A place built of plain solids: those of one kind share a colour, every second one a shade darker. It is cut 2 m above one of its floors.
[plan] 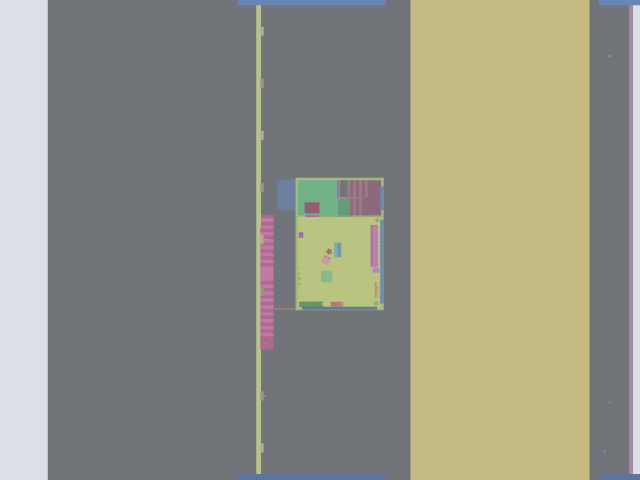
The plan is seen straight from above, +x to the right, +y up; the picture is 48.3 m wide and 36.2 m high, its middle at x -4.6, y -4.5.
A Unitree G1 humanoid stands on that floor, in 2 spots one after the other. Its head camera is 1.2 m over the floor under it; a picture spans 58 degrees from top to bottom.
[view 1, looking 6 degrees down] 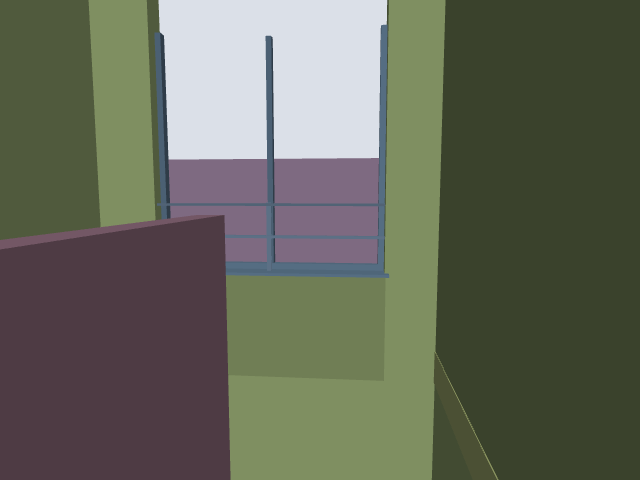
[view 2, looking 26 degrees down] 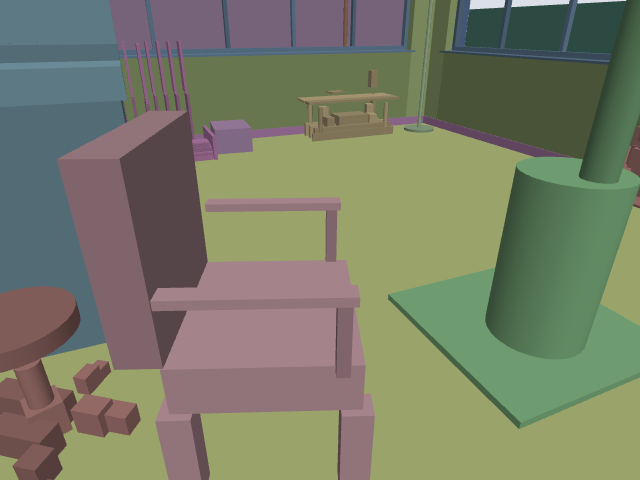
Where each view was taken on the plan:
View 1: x -3.28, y -2.04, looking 5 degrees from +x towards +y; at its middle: yard_line_far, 22.19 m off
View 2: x -5.20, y -5.80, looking -23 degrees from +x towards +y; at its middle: raised_floor_operating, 2.74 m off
